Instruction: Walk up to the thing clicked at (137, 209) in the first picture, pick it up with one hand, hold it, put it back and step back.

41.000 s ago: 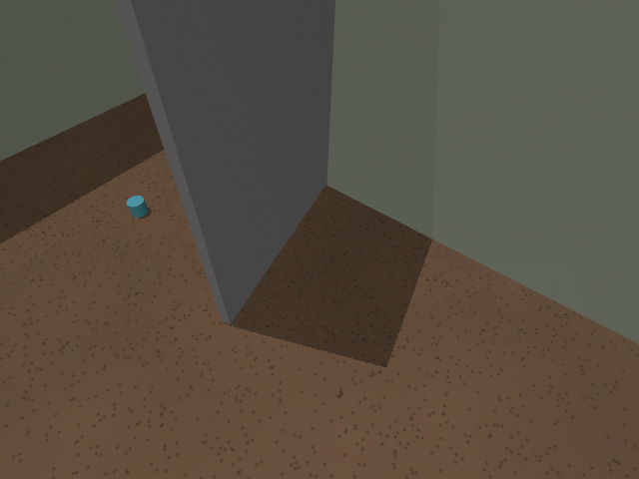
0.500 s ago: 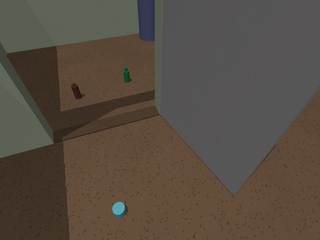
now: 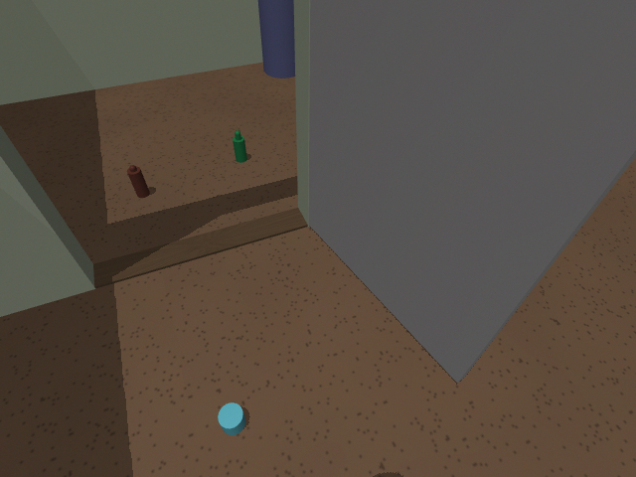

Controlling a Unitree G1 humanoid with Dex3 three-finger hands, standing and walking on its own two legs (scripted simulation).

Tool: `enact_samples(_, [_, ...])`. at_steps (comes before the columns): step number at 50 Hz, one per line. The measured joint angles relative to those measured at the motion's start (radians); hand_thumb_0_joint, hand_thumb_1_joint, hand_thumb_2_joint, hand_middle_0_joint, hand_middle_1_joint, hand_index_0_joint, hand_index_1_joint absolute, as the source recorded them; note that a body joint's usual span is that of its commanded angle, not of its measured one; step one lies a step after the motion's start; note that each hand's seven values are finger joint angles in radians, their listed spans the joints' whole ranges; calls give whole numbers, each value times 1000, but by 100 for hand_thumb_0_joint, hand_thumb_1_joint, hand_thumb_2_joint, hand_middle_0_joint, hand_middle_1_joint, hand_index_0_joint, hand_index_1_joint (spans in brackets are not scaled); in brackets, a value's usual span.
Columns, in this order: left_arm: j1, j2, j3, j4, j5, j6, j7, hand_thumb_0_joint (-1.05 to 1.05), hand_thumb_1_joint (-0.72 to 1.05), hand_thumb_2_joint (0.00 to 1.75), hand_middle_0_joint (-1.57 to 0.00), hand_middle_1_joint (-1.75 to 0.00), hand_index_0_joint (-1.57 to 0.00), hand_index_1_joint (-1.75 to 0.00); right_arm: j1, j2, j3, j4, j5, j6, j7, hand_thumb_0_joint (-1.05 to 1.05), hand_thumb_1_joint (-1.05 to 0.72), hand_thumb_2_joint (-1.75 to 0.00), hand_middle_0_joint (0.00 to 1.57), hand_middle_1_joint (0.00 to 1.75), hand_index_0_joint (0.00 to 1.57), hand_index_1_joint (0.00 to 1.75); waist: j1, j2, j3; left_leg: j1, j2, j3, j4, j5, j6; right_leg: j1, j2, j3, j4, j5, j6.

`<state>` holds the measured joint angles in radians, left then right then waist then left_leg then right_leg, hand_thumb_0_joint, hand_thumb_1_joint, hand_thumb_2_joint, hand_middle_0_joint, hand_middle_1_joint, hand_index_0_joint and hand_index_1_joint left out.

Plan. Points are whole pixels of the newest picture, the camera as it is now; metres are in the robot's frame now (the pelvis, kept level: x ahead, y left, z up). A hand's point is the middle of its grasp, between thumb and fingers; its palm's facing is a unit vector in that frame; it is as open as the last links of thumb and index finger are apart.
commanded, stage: walk up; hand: left
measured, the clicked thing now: (232, 419) +0.42 +0.24 -0.75
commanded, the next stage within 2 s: stand in 0.06 s
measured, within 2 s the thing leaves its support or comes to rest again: neither
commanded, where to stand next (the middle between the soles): +0.04 -0.02 m, yaw +3 degrees
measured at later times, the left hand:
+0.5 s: hand out of the picture +0.06 +0.27 -0.15, palm faces +0.01 -0.93 -0.36, open 7.4 cm
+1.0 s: hand out of the picture +0.03 +0.27 -0.16, palm faces +0.01 -0.94 -0.34, open 7.4 cm
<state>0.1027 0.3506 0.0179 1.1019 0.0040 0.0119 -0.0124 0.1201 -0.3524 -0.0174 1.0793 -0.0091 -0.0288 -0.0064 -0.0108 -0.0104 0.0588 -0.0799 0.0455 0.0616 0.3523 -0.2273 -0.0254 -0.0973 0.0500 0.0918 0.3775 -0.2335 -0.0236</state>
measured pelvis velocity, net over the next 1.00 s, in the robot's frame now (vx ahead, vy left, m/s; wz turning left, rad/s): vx -0.02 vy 0.02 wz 0.04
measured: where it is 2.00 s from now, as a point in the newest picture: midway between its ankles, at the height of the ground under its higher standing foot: outside the picture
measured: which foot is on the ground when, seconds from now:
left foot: down 0.00-1.00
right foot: down 0.00-1.00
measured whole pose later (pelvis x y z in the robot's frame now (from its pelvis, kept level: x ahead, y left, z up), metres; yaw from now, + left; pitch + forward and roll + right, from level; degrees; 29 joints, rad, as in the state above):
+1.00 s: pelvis -0.02 +0.02 +0.00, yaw +2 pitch -3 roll +0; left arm 0.13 0.35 0.00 1.14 0.01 -0.01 0.00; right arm 0.11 -0.34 -0.01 1.14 -0.01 -0.01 0.01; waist 0.00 0.00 0.06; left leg -0.10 0.01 0.03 0.32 -0.17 0.00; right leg -0.09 0.01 0.07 0.31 -0.17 0.01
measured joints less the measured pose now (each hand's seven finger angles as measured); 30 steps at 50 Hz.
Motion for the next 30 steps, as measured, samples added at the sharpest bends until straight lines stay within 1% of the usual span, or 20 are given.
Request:
enact_samples(8, [-15, -5, -9, 9, -3, -15, 7, 0, 90, 90, -20, -30, -20, -30, -15, -4, 4, 18, 5, 14, 3, 1, -91, -90, 21, 30, 20, 30, -4, 10, 4, 3, -1, -7, -19, 13, 1, 13, -3, -7, -34, 18, 4])
enact_samples(16, [-23, -2, -15, 21, -2, -23, 15, 0, 90, 90, -20, -30, -20, -30, -30, 4, 13, 36, 6, 21, 9, 1, -91, -90, 21, 30, 20, 30, -1, 18, 7, 7, -7, -14, -39, 32, 5, 23, -9, -14, -62, 38, 9])
enact_samples(30, [4, 3, -15, 41, 0, -21, 15, 0, 90, 90, -20, -30, -20, -30, -25, 13, 10, 48, 2, 21, 14, 1, -91, -90, 21, 30, 20, 30, 8, 14, 2, -1, -19, -23, -48, 50, 14, 21, -21, -22, -74, 54, 18])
